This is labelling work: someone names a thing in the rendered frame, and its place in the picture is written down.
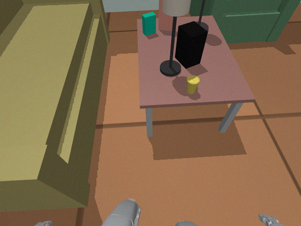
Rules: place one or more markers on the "desk lamp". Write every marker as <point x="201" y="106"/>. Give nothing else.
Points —
<point x="204" y="25"/>
<point x="173" y="8"/>

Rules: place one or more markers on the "armchair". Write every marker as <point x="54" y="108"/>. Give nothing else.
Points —
<point x="247" y="20"/>

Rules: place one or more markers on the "sofa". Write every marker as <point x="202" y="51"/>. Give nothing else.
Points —
<point x="52" y="57"/>

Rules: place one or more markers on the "coffee table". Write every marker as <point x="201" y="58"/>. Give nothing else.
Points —
<point x="221" y="80"/>

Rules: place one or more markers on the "right robot hand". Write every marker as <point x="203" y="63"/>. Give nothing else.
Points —
<point x="269" y="220"/>

